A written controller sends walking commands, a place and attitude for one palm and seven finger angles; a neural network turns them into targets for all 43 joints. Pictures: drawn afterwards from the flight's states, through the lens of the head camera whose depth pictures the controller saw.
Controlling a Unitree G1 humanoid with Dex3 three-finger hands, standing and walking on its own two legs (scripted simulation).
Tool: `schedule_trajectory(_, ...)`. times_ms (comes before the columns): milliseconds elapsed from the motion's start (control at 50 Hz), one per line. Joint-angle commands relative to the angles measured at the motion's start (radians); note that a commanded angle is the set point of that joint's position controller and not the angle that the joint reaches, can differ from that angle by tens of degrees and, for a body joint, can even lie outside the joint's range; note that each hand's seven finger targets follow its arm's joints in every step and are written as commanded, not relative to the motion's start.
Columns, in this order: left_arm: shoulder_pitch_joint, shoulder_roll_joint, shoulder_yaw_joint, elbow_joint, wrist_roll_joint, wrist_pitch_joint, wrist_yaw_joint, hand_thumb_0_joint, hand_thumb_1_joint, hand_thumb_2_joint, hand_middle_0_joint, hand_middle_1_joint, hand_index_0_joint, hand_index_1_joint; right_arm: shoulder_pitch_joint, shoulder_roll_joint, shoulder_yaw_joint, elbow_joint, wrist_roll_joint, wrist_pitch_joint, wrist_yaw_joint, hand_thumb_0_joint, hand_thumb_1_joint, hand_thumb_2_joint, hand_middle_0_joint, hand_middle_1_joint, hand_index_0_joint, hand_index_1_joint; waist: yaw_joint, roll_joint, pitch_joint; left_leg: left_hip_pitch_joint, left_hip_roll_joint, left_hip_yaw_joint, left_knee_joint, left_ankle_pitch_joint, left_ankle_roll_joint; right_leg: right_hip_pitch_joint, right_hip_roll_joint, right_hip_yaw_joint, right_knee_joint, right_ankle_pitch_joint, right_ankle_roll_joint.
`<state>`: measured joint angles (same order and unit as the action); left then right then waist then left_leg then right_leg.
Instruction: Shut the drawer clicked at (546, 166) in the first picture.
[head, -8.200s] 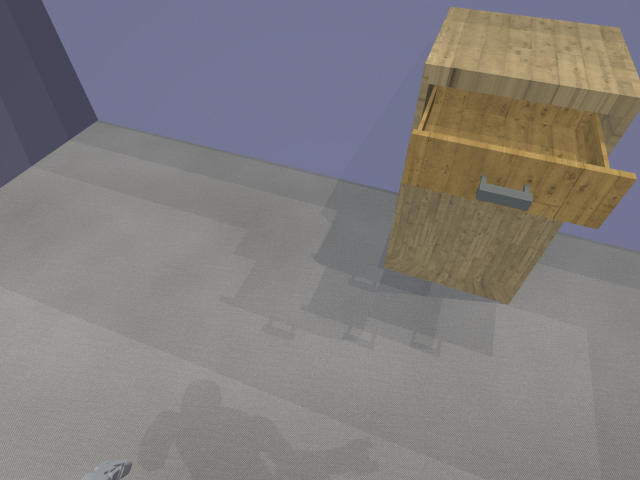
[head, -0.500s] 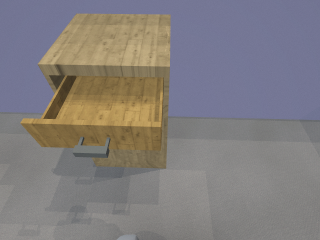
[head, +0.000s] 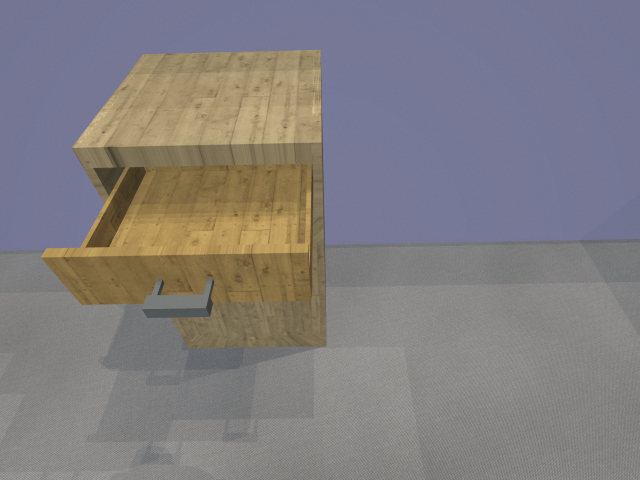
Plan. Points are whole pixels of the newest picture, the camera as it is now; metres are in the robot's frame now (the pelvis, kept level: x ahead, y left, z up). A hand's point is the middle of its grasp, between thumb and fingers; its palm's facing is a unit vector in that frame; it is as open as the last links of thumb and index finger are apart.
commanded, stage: come to a stop and stand still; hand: left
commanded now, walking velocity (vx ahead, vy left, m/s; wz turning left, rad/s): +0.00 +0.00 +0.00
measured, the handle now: (181, 295) +0.41 +0.26 -0.07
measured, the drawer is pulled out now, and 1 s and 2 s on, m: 0.23 0.23 0.23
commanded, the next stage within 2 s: look again from close up in 0.40 s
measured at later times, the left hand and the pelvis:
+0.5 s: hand out of the picture -0.01 +0.12 -0.18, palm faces +0.05 -0.99 -0.13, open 7.3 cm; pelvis +0.01 -0.02 +0.00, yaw +1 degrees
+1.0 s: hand out of the picture +0.07 +0.24 -0.17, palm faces +0.01 -0.97 -0.26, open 7.3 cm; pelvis +0.01 +0.03 -0.01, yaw +0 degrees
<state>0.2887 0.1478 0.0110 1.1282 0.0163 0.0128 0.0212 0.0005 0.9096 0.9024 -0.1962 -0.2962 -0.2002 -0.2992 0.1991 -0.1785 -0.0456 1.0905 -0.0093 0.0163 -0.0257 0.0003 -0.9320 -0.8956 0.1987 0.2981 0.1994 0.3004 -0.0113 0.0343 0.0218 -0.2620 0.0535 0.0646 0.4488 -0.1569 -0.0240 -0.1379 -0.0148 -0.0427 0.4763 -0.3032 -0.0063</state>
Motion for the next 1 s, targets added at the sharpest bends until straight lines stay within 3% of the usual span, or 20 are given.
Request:
schedule_trajectory(0,0.004,0.111,0.011,-0.03,-0.006,-0.026,0.013,0.0,0.9,0.9,-0.2,-0.3,-0.2,-0.3,0.076,-0.041,0.01,0.0,-0.006,-0.004,0.003,0.0,-0.9,-0.9,0.2,0.3,0.2,0.3,-0.019,-0.17,0.098,0.118,0.032,-0.05,-0.044,-0.017,0.009,-0.226,-0.14,0.149,-0.26,-0.067,-0.045)
schedule_trajectory(40,0.016,0.107,0.012,-0.029,-0.009,-0.023,0.015,0.0,0.9,0.9,-0.2,-0.3,-0.2,-0.3,0.105,-0.041,0.015,0.021,-0.006,-0.004,0.003,0.0,-0.9,-0.9,0.2,0.3,0.2,0.3,-0.016,-0.124,0.118,0.112,0.037,-0.051,-0.047,-0.017,0.008,-0.23,-0.124,0.142,-0.267,-0.122,-0.04)
schedule_trajectory(80,0.03,0.104,0.013,-0.026,-0.008,-0.02,0.016,0.0,0.9,0.9,-0.2,-0.3,-0.2,-0.3,0.121,-0.036,0.017,0.033,-0.006,-0.002,0.002,0.0,-0.9,-0.9,0.2,0.3,0.2,0.3,-0.009,-0.118,0.14,0.104,0.038,-0.049,-0.045,-0.026,0.006,-0.238,-0.117,0.138,-0.278,-0.154,-0.039)
schedule_trajectory(120,0.036,0.099,0.016,-0.024,-0.012,-0.021,0.017,0.0,0.9,0.9,-0.2,-0.3,-0.2,-0.3,0.147,-0.027,0.021,0.044,-0.008,-0.003,0.0,0.0,-0.9,-0.9,0.2,0.3,0.2,0.3,-0.009,-0.075,0.137,0.086,0.039,-0.046,-0.043,-0.017,0.003,-0.218,-0.116,0.138,-0.271,-0.145,-0.042)
schedule_trajectory(180,0.052,0.086,0.016,-0.019,-0.012,-0.02,0.017,0.0,0.9,0.9,-0.2,-0.3,-0.2,-0.3,0.171,-0.015,0.023,0.053,-0.007,-0.003,-0.004,0.0,-0.9,-0.9,0.2,0.3,0.2,0.3,-0.004,-0.066,0.151,0.077,0.042,-0.048,-0.04,-0.01,0.005,-0.214,-0.111,0.134,-0.271,-0.137,-0.046)
schedule_trajectory(220,0.06,0.077,0.018,-0.018,-0.014,-0.022,0.017,0.0,0.9,0.9,-0.2,-0.3,-0.2,-0.3,0.191,-0.009,0.024,0.061,-0.008,-0.007,-0.006,0.0,-0.9,-0.9,0.2,0.3,0.2,0.3,-0.003,-0.033,0.133,0.075,0.043,-0.05,-0.042,0.009,0.004,-0.189,-0.106,0.125,-0.251,-0.093,-0.046)
schedule_trajectory(280,0.077,0.066,0.016,-0.011,-0.015,-0.023,0.019,0.0,0.9,0.9,-0.2,-0.3,-0.2,-0.3,0.204,-0.003,0.025,0.067,-0.005,-0.01,-0.01,0.0,-0.9,-0.9,0.2,0.3,0.2,0.3,0.003,-0.053,0.123,0.069,0.048,-0.053,-0.042,0.027,0.004,-0.159,-0.1,0.113,-0.242,-0.052,-0.045)
schedule_trajectory(460,0.107,0.038,0.014,0.0,-0.014,-0.028,0.024,0.0,0.9,0.9,-0.2,-0.3,-0.2,-0.3,0.223,0.003,0.024,0.075,-0.001,-0.025,-0.019,0.0,-0.9,-0.9,0.2,0.3,0.2,0.3,0.005,-0.029,0.06,0.089,0.061,-0.064,-0.051,0.113,0.015,-0.079,-0.084,0.075,-0.172,0.142,-0.034)
schedule_trajectory(480,0.07,0.246,0.002,-0.097,0.002,-0.047,0.025,0.0,0.9,0.9,-0.2,-0.3,-0.2,-0.3,0.114,-0.119,0.013,-0.064,-0.013,-0.011,0.001,0.0,-0.9,-0.9,0.2,0.3,0.2,0.3,-0.002,-0.042,0.205,0.046,0.026,-0.095,0.013,-0.013,0.026,-0.194,-0.071,0.099,-0.2,0.042,-0.014)
schedule_trajectory(500,0.045,0.181,0.032,-0.104,0.002,-0.05,0.03,0.0,0.9,0.9,-0.2,-0.3,-0.2,-0.3,0.121,-0.095,-0.015,-0.091,-0.021,-0.029,-0.006,0.0,-0.9,-0.9,0.2,0.3,0.2,0.3,-0.006,0.062,0.086,0.006,0.038,-0.071,0.083,-0.028,0.03,-0.187,-0.122,0.122,-0.133,-0.006,-0.035)
schedule_trajectory(520,0.059,0.155,0.022,-0.11,0.002,-0.055,0.029,0.0,0.9,0.9,-0.2,-0.3,-0.2,-0.3,0.138,-0.056,-0.009,-0.09,-0.021,-0.032,-0.01,0.0,-0.9,-0.9,0.2,0.3,0.2,0.3,-0.005,0.015,-0.017,0.007,0.026,-0.074,0.138,0.009,0.03,-0.147,-0.128,0.146,-0.131,0.069,-0.054)
schedule_trajectory(540,0.065,0.134,0.024,-0.115,0.005,-0.054,0.029,0.0,0.9,0.9,-0.2,-0.3,-0.2,-0.3,0.161,-0.032,-0.008,-0.096,-0.019,-0.033,-0.01,0.0,-0.9,-0.9,0.2,0.3,0.2,0.3,-0.008,-0.092,-0.053,-0.017,0.015,-0.057,0.165,-0.011,0.027,-0.123,-0.141,0.155,-0.137,0.098,-0.063)
schedule_trajectory(580,0.077,0.108,0.016,-0.123,0.007,-0.05,0.035,0.0,0.9,0.9,-0.2,-0.3,-0.2,-0.3,0.163,-0.015,0.005,-0.106,-0.021,-0.034,-0.005,0.0,-0.9,-0.9,0.2,0.3,0.2,0.3,-0.006,-0.171,-0.034,-0.05,0.002,-0.031,0.159,-0.013,0.032,-0.074,-0.143,0.139,-0.093,0.31,-0.071)
schedule_trajectory(600,0.074,0.112,0.022,-0.126,0.005,-0.048,0.036,0.0,0.9,0.9,-0.2,-0.3,-0.2,-0.3,0.156,-0.019,0.002,-0.104,-0.017,-0.035,-0.005,0.0,-0.9,-0.9,0.2,0.3,0.2,0.3,-0.007,-0.163,-0.01,-0.042,0.008,-0.032,0.14,0.015,0.037,-0.077,-0.13,0.11,-0.069,0.355,-0.063)
schedule_trajectory(640,0.093,0.124,0.025,-0.138,0.006,-0.042,0.037,0.0,0.9,0.9,-0.2,-0.3,-0.2,-0.3,0.149,-0.052,0.0,-0.105,-0.011,-0.041,-0.01,0.0,-0.9,-0.9,0.2,0.3,0.2,0.3,0.004,-0.06,-0.022,0.011,0.035,-0.042,0.111,0.235,0.048,-0.046,-0.095,0.061,0.009,0.503,-0.041)
schedule_trajectory(680,0.121,0.12,0.019,-0.151,0.009,-0.036,0.039,0.0,0.9,0.9,-0.2,-0.3,-0.2,-0.3,0.146,-0.08,-0.002,-0.106,-0.009,-0.041,-0.011,0.0,-0.9,-0.9,0.2,0.3,0.2,0.3,0.013,0.005,-0.051,0.09,0.067,-0.055,0.135,0.449,0.061,-0.059,-0.074,0.041,0.036,0.471,-0.026)
schedule_trajectory(720,0.097,0.141,0.024,-0.165,0.006,-0.029,0.037,0.0,0.9,0.9,-0.2,-0.3,-0.2,-0.3,0.129,-0.119,-0.01,-0.118,-0.008,-0.035,-0.012,0.0,-0.9,-0.9,0.2,0.3,0.2,0.3,0.004,0.032,-0.03,0.099,0.081,-0.075,0.115,0.458,0.068,-0.09,-0.06,0.031,0.032,0.34,-0.02)
schedule_trajectory(780,0.082,0.152,0.02,-0.184,0.008,-0.023,0.032,0.0,0.9,0.9,-0.2,-0.3,-0.2,-0.3,0.085,-0.143,-0.009,-0.137,-0.011,-0.035,-0.008,0.0,-0.9,-0.9,0.2,0.3,0.2,0.3,0.014,0.048,-0.03,0.096,0.086,-0.086,0.086,0.428,0.078,-0.081,-0.051,0.03,0.024,0.248,-0.015)
schedule_trajectory(860,0.04,0.186,0.023,-0.194,0.005,-0.017,0.023,0.0,0.9,0.9,-0.2,-0.3,-0.2,-0.3,0.022,-0.163,-0.006,-0.162,-0.012,-0.028,-0.001,0.0,-0.9,-0.9,0.2,0.3,0.2,0.3,0.011,0.001,0.007,0.045,0.066,-0.093,0.028,0.184,0.071,-0.094,-0.06,0.047,-0.014,0.155,-0.01)
schedule_trajectory(980,0.018,0.2,0.015,-0.196,0.009,-0.013,0.014,0.0,0.9,0.9,-0.2,-0.3,-0.2,-0.3,-0.006,-0.181,0.0,-0.163,-0.01,-0.026,0.012,0.0,-0.9,-0.9,0.2,0.3,0.2,0.3,0.012,-0.009,0.038,0.019,0.061,-0.111,-0.062,-0.04,0.068,-0.104,-0.063,0.052,-0.06,0.045,-0.004)
